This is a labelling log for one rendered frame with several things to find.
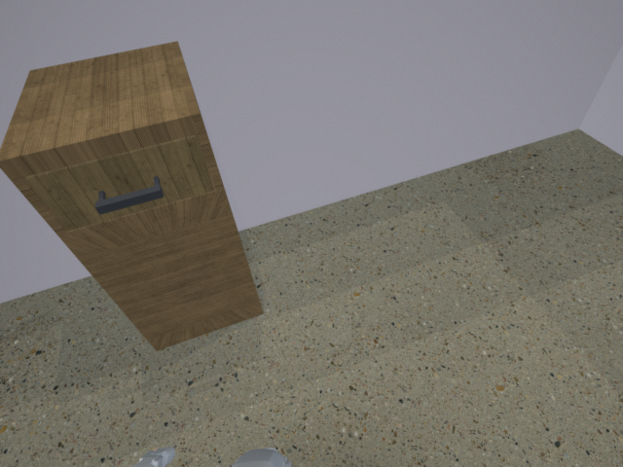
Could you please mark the cabinet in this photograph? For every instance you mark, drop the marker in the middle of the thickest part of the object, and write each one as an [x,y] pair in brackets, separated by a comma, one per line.
[178,270]

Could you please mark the handle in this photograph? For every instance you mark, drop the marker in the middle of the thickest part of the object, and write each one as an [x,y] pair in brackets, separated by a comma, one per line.
[115,203]

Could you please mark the drawer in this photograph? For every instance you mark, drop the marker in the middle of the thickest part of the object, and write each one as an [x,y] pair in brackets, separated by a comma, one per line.
[71,191]

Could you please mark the left robot hand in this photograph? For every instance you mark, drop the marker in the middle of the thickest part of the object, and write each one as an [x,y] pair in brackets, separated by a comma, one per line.
[157,458]

